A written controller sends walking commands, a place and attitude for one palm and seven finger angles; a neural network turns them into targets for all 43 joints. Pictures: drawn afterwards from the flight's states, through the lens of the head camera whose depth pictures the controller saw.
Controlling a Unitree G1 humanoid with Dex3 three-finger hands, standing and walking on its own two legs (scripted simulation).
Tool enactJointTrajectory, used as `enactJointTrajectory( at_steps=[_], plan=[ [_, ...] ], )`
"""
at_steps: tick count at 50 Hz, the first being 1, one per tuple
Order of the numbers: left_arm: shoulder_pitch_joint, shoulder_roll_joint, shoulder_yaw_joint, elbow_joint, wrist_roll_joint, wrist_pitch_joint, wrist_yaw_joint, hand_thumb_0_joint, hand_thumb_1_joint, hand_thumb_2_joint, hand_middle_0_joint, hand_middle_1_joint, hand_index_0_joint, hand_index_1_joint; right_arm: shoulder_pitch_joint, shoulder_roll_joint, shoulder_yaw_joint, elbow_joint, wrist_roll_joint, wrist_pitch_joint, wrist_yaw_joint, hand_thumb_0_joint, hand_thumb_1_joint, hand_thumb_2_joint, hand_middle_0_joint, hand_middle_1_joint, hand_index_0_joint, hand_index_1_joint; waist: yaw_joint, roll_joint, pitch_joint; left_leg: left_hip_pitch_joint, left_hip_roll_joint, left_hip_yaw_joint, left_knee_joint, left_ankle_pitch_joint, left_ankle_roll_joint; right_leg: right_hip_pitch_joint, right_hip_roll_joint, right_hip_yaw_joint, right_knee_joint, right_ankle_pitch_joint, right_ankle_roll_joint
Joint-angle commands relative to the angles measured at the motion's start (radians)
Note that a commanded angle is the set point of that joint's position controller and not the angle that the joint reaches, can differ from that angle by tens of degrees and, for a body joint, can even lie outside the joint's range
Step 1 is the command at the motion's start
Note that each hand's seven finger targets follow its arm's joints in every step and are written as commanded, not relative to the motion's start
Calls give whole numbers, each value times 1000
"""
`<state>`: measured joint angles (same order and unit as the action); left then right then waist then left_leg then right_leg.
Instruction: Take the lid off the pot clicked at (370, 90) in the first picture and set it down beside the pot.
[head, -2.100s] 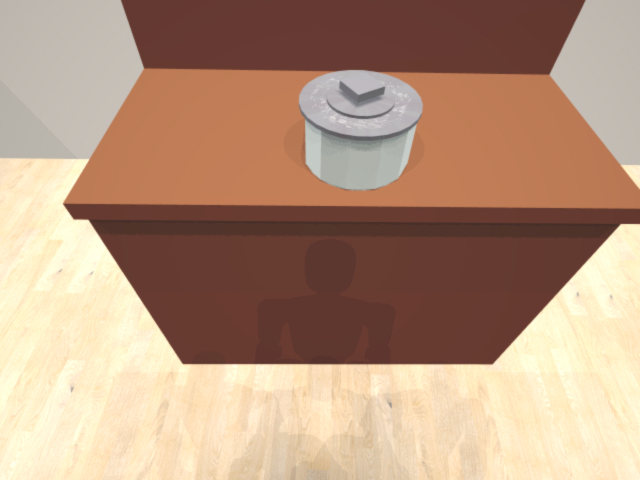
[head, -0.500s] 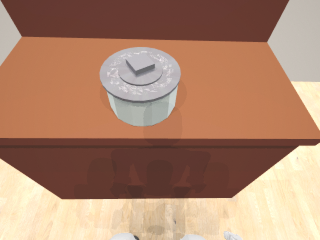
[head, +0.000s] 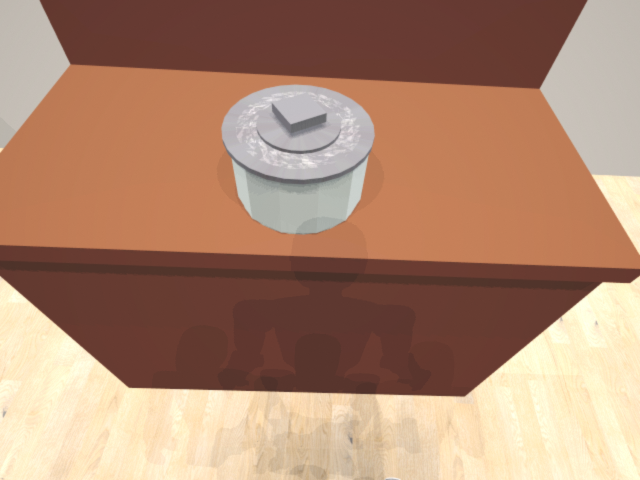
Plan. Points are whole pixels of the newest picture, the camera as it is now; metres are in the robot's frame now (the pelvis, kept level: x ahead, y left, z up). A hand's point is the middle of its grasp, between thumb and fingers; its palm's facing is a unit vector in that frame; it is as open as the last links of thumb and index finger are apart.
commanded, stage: come to a stop and stand still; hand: left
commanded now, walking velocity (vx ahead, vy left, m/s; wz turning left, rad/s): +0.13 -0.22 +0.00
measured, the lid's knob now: (298, 112) +0.53 +0.08 +0.16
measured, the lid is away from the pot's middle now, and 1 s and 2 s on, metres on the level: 0.00 0.00 0.00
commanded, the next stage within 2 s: look again from close up in 0.22 s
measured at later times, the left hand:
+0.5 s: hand out of the picture +0.06 +0.18 -0.16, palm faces -0.05 -0.97 -0.22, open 7.3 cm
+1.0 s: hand out of the picture +0.05 +0.17 -0.16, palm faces +0.00 -0.98 -0.22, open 7.4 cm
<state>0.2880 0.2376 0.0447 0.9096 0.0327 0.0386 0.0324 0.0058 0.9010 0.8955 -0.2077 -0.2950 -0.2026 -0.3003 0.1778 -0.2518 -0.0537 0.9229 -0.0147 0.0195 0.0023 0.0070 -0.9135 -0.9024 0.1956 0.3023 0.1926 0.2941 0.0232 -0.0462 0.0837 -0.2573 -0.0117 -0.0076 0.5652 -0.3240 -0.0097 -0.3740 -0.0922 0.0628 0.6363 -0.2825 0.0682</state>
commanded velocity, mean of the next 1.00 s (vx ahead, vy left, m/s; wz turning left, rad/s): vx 0.02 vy -0.03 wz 0.00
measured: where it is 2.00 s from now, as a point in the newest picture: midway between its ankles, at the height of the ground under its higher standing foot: outside the picture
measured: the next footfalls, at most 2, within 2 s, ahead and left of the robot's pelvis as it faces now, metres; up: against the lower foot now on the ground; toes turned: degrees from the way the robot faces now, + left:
right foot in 0.34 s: +0.02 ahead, -0.11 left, +0.00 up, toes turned +0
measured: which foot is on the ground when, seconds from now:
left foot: down 0.00-1.00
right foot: down 0.00-0.00, up 0.02-0.32, down 0.34-1.00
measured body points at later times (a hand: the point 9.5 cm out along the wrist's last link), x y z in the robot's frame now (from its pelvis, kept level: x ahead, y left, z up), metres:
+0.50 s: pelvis +0.01 +0.00 +0.01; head +0.02 +0.00 +0.46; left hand +0.06 +0.23 -0.14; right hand -0.01 -0.22 -0.15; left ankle +0.00 +0.12 -0.72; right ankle -0.02 -0.11 -0.72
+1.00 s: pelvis +0.04 -0.01 +0.01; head +0.06 -0.01 +0.46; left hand +0.05 +0.22 -0.14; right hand +0.07 -0.24 -0.14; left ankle +0.00 +0.12 -0.72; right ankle -0.02 -0.11 -0.72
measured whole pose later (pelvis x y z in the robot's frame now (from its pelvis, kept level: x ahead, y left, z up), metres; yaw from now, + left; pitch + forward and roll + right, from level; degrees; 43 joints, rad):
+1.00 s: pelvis +0.04 -0.01 +0.01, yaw -2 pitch +1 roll +1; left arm 0.29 0.17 0.00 1.06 0.01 -0.02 0.04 0.01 0.91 0.90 -0.20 -0.29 -0.20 -0.30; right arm 0.22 -0.17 0.00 1.08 -0.01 -0.02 -0.03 0.01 -0.91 -0.90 0.20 0.30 0.20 0.29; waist 0.01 -0.01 0.02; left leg -0.17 0.01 0.01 0.49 -0.33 -0.01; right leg -0.15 0.02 0.01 0.50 -0.36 -0.03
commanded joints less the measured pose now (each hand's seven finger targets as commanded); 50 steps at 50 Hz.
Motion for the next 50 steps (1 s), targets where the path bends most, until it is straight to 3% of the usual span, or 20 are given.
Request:
enactJointTrajectory(
  at_steps=[1, 3, 4, 5, 11, 14, 15, 16, 17, 18, 19, 20, 21, 23, 24, 26, 29, 31, 34, 50],
  plan=[
    [-62, 59, 8, -67, -11, -15, 6, 0, 900, 900, -200, -300, -200, -300, 85, -152, -16, -23, -22, -30, -11, 0, -900, -900, 200, 300, 200, 300, -66, 339, -62, -21, 329, -462, -403, -149, 193, -107, 78, -14, 240, -289, -32],
    [-58, 78, 20, -24, -8, -23, -16, 0, 900, 900, -200, -300, -200, -300, 30, -90, 4, -6, -21, -33, -21, 0, -900, -900, 200, 300, 200, 300, -27, 262, 11, -51, 252, -350, -398, -137, 174, -110, 74, -17, 319, -169, -51],
    [-38, 70, 20, -9, -8, -28, -25, 0, 900, 900, -200, -300, -200, -300, 35, -84, 6, 0, -19, -38, -24, 0, -900, -900, 200, 300, 200, 300, -22, 240, -5, -3, 229, -286, -387, -64, 161, -117, 76, -33, 322, -138, -51],
    [-36, 68, 16, -2, -11, -33, -30, 0, 900, 900, -200, -300, -200, -300, 57, -79, 5, 4, -15, -43, -27, 0, -900, -900, 200, 300, 200, 300, -29, 180, -19, 26, 228, -271, -377, 0, 162, -115, 79, -36, 318, -128, -51],
    [-67, 16, 2, -5, -21, -44, -31, 0, 900, 900, -200, -300, -200, -300, 168, -61, 1, 71, -17, -47, -41, 0, -900, -900, 200, 300, 200, 300, -60, 186, -48, 105, 246, -259, -348, 173, 165, 2, 66, -67, 41, -164, -63],
    [26, 15, 3, 54, -24, -56, -19, 0, 900, 900, -200, -300, -200, -300, 181, -46, 7, 100, -6, -47, -45, 0, -900, -900, 200, 300, 200, 300, -20, 144, -100, 70, 190, -192, -230, 254, 108, 217, 72, -77, -254, 34, -64],
    [46, 44, 6, 66, -24, -63, -9, 0, 900, 900, -200, -300, -200, -300, 189, -2, 16, 108, 4, -53, -42, 0, -900, -900, 200, 300, 200, 300, -13, 61, -96, -31, 151, -149, -178, 230, 69, 334, 21, -5, -308, 115, -74],
    [130, 51, -8, 124, -10, -68, 33, 0, 900, 900, -200, -300, -200, -300, 6, -45, 16, 44, 13, -59, -32, 0, -900, -900, 200, 300, 200, 300, 54, 83, -30, 6, 95, -3, 2, 132, 10, 175, -46, 76, -330, 341, -87],
    [35, 111, -25, 76, -13, -76, 20, 0, 900, 900, -200, -300, -200, -300, 86, 29, 28, 10, 1, -40, -17, 0, -900, -900, 200, 300, 200, 300, -38, 11, -40, -38, 28, 6, 44, -73, 3, 105, -106, 154, -365, -25, -143],
    [-4, 117, -21, 60, -15, -75, 10, 0, 900, 900, -200, -300, -200, -300, 136, 21, 28, 39, -4, -25, -3, 0, -900, -900, 200, 300, 200, 300, -58, -27, -81, -25, 26, 39, 91, -76, 3, 69, -88, 147, -393, -300, -179],
    [-27, 102, -14, 48, -17, -79, 15, 0, 900, 900, -200, -300, -200, -300, 175, 15, 28, 50, -11, -24, 0, 0, -900, -900, 200, 300, 200, 300, -77, -97, -62, -34, 41, 16, 103, -30, 14, 46, -70, 143, -373, -245, -185],
    [-38, 92, -12, 46, -19, -75, 15, 0, 900, 900, -200, -300, -200, -300, 197, 22, 27, 52, -9, -22, -2, 0, -900, -900, 200, 300, 200, 300, -74, -92, -79, 3, 46, 18, 64, -6, 17, 47, -65, 114, -340, -198, -192],
    [-49, 65, -17, 42, -21, -76, 19, 0, 900, 900, -200, -300, -200, -300, 205, 21, 32, 52, -8, -29, -6, 0, -900, -900, 200, 300, 200, 300, -83, -40, -47, 20, 56, -1, 20, 32, 19, 9, -48, 93, -301, -150, -182],
    [-22, 44, -26, 56, -22, -78, 17, 0, 900, 900, -200, -300, -200, -300, 201, 15, 39, 67, -6, -49, -14, 0, -900, -900, 200, 300, 200, 300, -59, 152, -42, 8, 99, -68, -59, 231, 36, 76, 19, 36, -178, 65, -147],
    [9, 42, -27, 70, -24, -79, 18, 0, 900, 900, -200, -300, -200, -300, 198, 6, 41, 72, -2, -54, -21, 0, -900, -900, 200, 300, 200, 300, -41, 161, -74, 8, 120, -90, -64, 339, 48, 138, 36, 12, -147, 139, -137],
    [33, 33, -28, 85, -28, -73, 19, 0, 900, 900, -200, -300, -200, -300, 177, -4, 41, 65, 3, -52, -30, 0, -900, -900, 200, 300, 200, 300, -28, 100, -66, 9, 120, -90, -61, 348, 50, 162, 36, 7, -156, 166, -133],
    [33, 39, -30, 92, -27, -78, 22, 0, 900, 900, -200, -300, -200, -300, 177, 3, 41, 83, 6, -49, -33, 0, -900, -900, 200, 300, 200, 300, -41, -7, -51, 29, 97, -55, -62, 283, 33, 167, 7, 34, -176, 296, -134],
    [28, 41, -27, 84, -28, -72, 21, 0, 900, 900, -200, -300, -200, -300, 168, 1, 40, 90, 5, -49, -34, 0, -900, -900, 200, 300, 200, 300, -36, 48, -50, 48, 98, -59, -82, 297, 35, 161, 13, 28, -169, 266, -129],
    [36, 46, -29, 93, -25, -73, 23, 0, 900, 900, -200, -300, -200, -300, 156, 2, 42, 108, 7, -47, -35, 0, -900, -900, 200, 300, 200, 300, -35, -9, -35, 53, 96, -51, -96, 279, 33, 166, 7, 33, -186, 284, -124],
    [61, 70, -24, 110, -28, -68, 20, 0, 900, 900, -200, -300, -200, -300, 97, -11, 37, 120, 8, -48, -46, 0, -900, -900, 200, 300, 200, 300, -25, 53, -92, 148, 107, -37, -109, 398, 27, 217, -2, 37, -192, 447, -118]
  ],
)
